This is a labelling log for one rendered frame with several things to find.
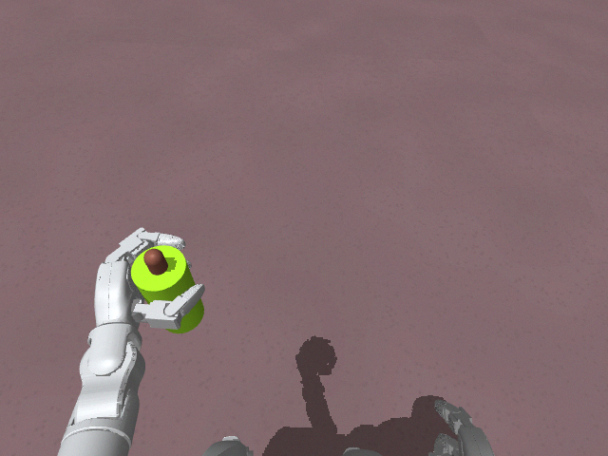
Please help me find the bottle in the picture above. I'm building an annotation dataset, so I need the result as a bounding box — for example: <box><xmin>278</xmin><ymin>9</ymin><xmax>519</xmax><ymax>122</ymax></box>
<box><xmin>131</xmin><ymin>245</ymin><xmax>204</xmax><ymax>333</ymax></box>

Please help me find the right robot hand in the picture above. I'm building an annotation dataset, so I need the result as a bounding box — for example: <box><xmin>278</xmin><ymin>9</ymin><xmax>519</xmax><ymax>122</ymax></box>
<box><xmin>428</xmin><ymin>400</ymin><xmax>495</xmax><ymax>456</ymax></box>

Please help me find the left robot arm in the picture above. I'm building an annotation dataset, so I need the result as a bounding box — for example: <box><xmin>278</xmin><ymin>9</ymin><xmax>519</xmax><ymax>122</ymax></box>
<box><xmin>57</xmin><ymin>322</ymin><xmax>145</xmax><ymax>456</ymax></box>

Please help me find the left robot hand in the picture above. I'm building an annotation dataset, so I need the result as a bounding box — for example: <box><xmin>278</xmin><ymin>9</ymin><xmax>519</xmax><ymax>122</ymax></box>
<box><xmin>94</xmin><ymin>228</ymin><xmax>205</xmax><ymax>330</ymax></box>

